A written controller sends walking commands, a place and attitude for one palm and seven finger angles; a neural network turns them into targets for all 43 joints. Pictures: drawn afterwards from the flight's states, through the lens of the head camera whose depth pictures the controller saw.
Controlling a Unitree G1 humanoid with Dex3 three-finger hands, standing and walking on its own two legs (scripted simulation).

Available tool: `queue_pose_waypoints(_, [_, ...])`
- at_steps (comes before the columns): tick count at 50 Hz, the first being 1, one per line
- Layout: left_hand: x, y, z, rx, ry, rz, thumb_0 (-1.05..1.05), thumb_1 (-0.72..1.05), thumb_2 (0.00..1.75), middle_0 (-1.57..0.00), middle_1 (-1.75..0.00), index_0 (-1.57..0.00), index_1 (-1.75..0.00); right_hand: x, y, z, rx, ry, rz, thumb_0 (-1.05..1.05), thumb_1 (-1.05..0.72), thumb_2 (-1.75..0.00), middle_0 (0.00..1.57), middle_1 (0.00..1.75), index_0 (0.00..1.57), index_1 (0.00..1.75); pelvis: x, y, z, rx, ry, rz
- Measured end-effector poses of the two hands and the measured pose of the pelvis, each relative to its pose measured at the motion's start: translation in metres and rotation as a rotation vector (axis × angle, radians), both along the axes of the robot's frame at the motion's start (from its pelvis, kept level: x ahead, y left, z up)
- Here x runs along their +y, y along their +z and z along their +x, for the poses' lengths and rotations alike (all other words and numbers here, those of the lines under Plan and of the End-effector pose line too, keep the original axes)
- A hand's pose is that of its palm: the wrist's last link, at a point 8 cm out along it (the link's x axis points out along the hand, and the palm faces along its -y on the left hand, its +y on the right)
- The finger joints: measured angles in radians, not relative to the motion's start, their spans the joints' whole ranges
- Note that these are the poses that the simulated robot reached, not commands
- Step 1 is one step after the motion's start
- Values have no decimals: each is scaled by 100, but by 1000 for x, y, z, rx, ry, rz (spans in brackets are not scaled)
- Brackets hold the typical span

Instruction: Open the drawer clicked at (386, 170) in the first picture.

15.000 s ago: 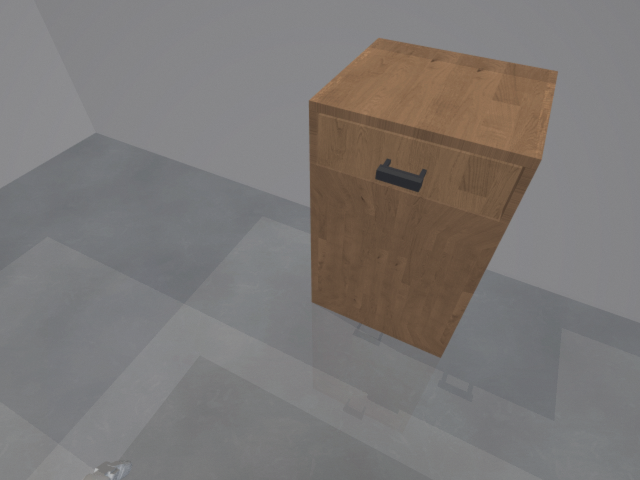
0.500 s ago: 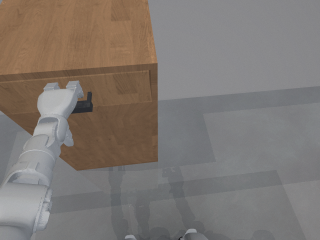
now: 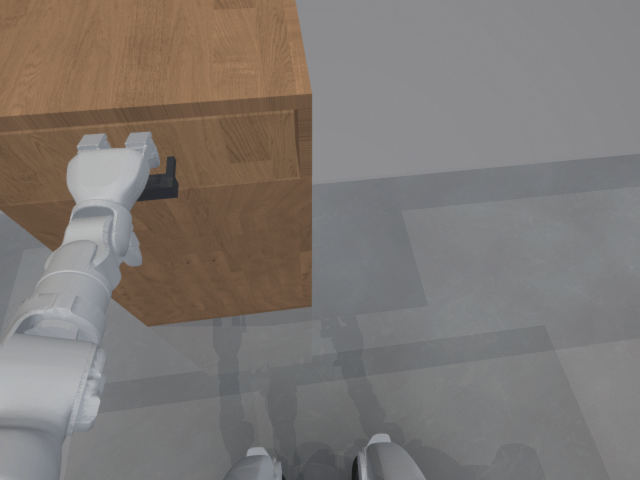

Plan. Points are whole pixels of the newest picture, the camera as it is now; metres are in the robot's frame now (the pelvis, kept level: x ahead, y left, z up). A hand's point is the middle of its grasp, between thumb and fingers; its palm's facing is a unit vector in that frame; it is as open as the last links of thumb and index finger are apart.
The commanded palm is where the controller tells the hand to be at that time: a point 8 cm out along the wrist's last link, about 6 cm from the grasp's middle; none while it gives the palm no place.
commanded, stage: lower the fingers behind the handle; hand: left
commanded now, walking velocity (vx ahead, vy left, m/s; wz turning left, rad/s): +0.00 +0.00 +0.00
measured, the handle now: (140, 176) +0.53 +0.24 +0.01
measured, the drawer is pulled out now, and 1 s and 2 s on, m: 0.00 0.00 0.00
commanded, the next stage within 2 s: lift the fingers back up to retry in 0.38 s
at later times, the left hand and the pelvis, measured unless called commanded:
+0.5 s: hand (127, 206) +0.47 +0.25 +0.01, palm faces -0.04 +0.02 -1.00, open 13.8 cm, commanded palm +0.45 +0.24 +0.04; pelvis -0.01 +0.00 -0.01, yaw +0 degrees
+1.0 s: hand (124, 188) +0.48 +0.24 +0.04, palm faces -0.06 -0.03 -1.00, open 13.7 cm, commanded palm +0.46 +0.24 +0.11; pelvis +0.03 +0.00 +0.02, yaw +0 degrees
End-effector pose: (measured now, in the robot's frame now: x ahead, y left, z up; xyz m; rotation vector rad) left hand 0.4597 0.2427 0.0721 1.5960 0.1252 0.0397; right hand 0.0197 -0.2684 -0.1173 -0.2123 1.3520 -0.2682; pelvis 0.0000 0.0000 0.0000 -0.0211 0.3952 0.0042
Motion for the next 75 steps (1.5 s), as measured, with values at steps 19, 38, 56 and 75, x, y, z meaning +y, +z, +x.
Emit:
queue_pose_waypoints(19, [1,-3,-6,-13,-9,-10,0,-49,30,-22,-132,-32,-120,3,-6,-24,2,-13,-10,0,-90,-90,20,30,20,30,4,-9,-15,10,-4,-4])
queue_pose_waypoints(38, [1,3,-6,16,-5,-38,0,-49,30,-25,-122,-32,-120,7,7,-12,2,-21,-3,0,-90,-90,20,30,20,30,5,7,-1,-22,0,-8])
queue_pose_waypoints(56, [-4,44,1,-35,-13,-53,0,-49,30,-34,-121,-34,-121,4,23,49,-56,-10,28,1,-91,-90,20,30,20,30,2,31,38,-84,1,-2])
queue_pose_waypoints(75, [-13,45,-15,-13,-51,-40,0,-49,30,-32,-120,-32,-121,-8,29,99,-146,59,18,0,-91,-90,20,30,20,30,-10,34,39,-115,20,13])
